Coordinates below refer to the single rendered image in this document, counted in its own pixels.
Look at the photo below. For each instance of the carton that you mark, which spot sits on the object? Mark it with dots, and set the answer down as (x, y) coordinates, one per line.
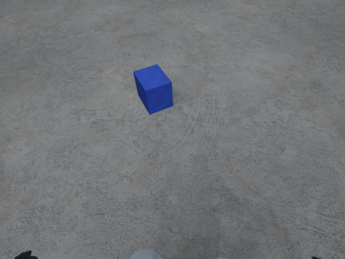
(154, 88)

